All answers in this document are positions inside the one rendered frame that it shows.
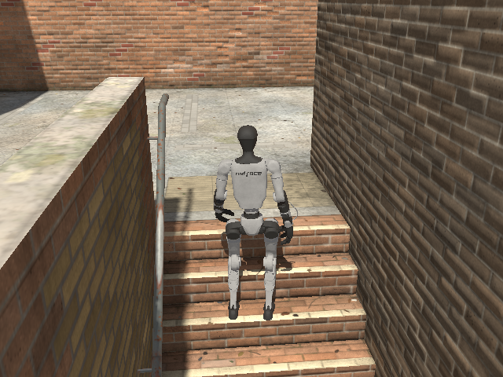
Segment stairs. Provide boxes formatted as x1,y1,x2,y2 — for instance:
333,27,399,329
162,229,376,377

